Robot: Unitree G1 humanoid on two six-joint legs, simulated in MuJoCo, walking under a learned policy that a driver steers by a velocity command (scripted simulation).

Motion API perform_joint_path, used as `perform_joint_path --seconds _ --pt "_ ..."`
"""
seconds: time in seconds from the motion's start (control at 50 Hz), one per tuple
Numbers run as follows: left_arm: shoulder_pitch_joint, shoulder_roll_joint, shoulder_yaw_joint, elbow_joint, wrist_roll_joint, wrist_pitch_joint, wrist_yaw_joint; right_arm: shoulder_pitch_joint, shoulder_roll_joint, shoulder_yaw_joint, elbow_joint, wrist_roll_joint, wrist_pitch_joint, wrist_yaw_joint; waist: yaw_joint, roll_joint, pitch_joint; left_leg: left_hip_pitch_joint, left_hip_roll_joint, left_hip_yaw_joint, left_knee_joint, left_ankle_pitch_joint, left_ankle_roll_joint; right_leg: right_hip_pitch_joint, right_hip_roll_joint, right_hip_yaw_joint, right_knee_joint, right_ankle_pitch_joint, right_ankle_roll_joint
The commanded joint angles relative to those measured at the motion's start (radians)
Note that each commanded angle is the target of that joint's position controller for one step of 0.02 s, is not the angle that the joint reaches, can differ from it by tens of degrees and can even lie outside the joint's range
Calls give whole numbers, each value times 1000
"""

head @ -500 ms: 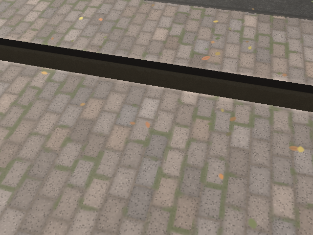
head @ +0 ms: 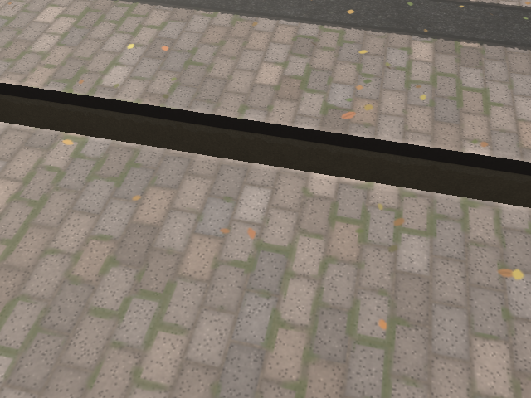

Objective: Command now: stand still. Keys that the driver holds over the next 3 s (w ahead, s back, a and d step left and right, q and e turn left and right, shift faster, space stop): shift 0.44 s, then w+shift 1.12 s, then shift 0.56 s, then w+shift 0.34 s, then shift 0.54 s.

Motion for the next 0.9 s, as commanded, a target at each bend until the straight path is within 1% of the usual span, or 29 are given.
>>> perform_joint_path --seconds 0.02,0.24,0.44,0.46,0.48,0.5,0.52,0.54,0.56,0.58,0.6,0.62,0.64,0.66,0.68,0.7,0.72,0.74,0.76,0.78,0.8,0.82,0.84,0.86,0.88,0.9 --pt "65 81 13 -9 1 -4 6 -7 -108 -21 -32 0 -2 -4 -3 3 -48 127 73 -77 -72 261 69 -81 -27 29 -86 147 -21" --pt "108 58 13 8 2 -13 11 -10 -94 -20 4 -2 11 -10 -10 -1 0 124 54 -65 -102 138 49 -112 -33 33 -128 70 -22" --pt "146 37 15 15 1 -20 12 8 -86 -16 37 -2 11 -13 -14 -6 17 121 49 -63 -118 96 41 -118 -33 34 -150 46 -25" --pt "188 46 20 30 -4 -17 13 47 -87 -18 58 2 12 -13 -9 -19 -24 122 18 -32 -99 -149 45 -98 -26 33 -160 -139 -44" --pt "197 82 34 23 -15 -15 14 59 -108 -28 60 13 10 -12 -4 -47 12 47 -9 -7 -62 -405 50 -109 -48 77 -177 -356 -83" --pt "243 112 44 17 -23 -23 15 3 -122 -33 32 19 -2 -7 29 -61 72 -90 -1 -16 -22 -504 51 -93 -117 179 -241 -533 -136" --pt "286 166 63 21 -32 -40 14 -93 -88 -24 -20 32 -25 3 64 -147 124 -229 0 31 87 -360 35 -16 -257 368 -364 -610 -206" --pt "241 202 81 8 -35 -58 16 -144 -67 -19 -48 42 -48 15 56 -219 173 -332 42 35 238 -161 38 22 -397 527 -454 -541 -262" --pt "231 169 77 -4 -21 -76 15 -168 -99 -30 -58 35 -62 22 54 -163 174 -448 89 -16 358 -158 44 84 -430 561 -465 -442 -267" --pt "207 136 70 -19 -15 -90 10 -144 -96 -35 -55 34 -72 26 30 -120 154 -522 115 -35 441 -148 48 147 -411 523 -442 -369 -246" --pt "184 123 67 -36 -22 -97 2 -109 -80 -32 -49 34 -80 30 11 -105 129 -535 133 -40 439 -128 48 169 -381 461 -425 -315 -219" --pt "170 118 67 -48 -34 -97 -3 -100 -76 -30 -50 35 -88 34 6 -107 113 -474 142 -28 339 -102 43 151 -342 375 -427 -255 -185" --pt "166 116 68 -58 -37 -96 -6 -111 -70 -30 -50 31 -95 37 13 -112 94 -365 125 10 251 -72 31 103 -288 291 -428 -194 -158" --pt "165 129 71 -65 -34 -94 -8 -117 -54 -26 -50 31 -98 40 14 -131 85 -262 98 53 198 -62 17 41 -251 232 -424 -162 -149" --pt "180 137 72 -54 51 -87 -21 -107 -45 -22 -79 -60 -61 75 9 -162 80 -148 52 115 124 -88 4 -21 -199 179 -443 -208 -157" --pt "175 145 79 -54 57 -83 -27 -89 -47 -28 -84 -63 -41 86 2 -184 99 -59 34 155 88 -95 1 -76 -197 155 -432 -220 -168" --pt "166 157 84 -58 44 -81 -30 -43 -56 -30 -83 -50 -32 86 -14 -173 103 30 22 181 56 -78 2 -122 -206 144 -407 -242 -180" --pt "142 169 88 -64 33 -82 -34 33 -64 -35 -68 -42 -31 81 -52 -145 100 139 9 197 18 -50 7 -174 -204 127 -351 -225 -183" --pt "118 174 88 -72 29 -86 -39 170 -92 -49 -31 -40 -39 71 -118 -89 59 294 -16 202 -8 -64 14 -222 -178 91 -204 -85 -180" --pt "85 156 81 -80 37 -91 -43 399 -150 -73 35 -46 -59 56 -232 48 -45 526 31 109 -49 -158 27 -319 -106 7 154 113 -165" --pt "25 36 54 -160 25 -103 -51 574 -298 -96 68 -69 -75 40 -268 415 -123 654 339 -455 -305 -667 106 -607 26 -31 610 -143 -114" --pt "-43 38 57 -210 26 -111 -60 445 -230 -66 42 -66 -72 35 -190 301 -61 507 400 -788 -471 -795 144 -731 55 169 782 -99 -138" --pt "-70 51 57 -233 16 -110 -69 288 -217 -59 -1 -58 -72 35 -104 177 24 432 421 -670 -420 -731 148 -804 -41 157 844 31 -151" --pt "-55 80 60 -221 20 -112 -81 232 -168 -49 -22 -46 -79 43 -75 55 13 350 373 -530 -402 -572 139 -734 -96 129 804 136 -142" --pt "-16 72 61 -207 34 -106 -87 208 -154 -43 -29 -36 -85 43 -34 49 -8 295 326 -427 -419 -480 127 -659 -121 118 744 163 -125" --pt "-2 63 59 -206 49 -91 -93 199 -119 -30 -27 -33 -93 39 -12 61 6 241 287 -355 -446 -423 117 -618 -137 109 715 177 -102"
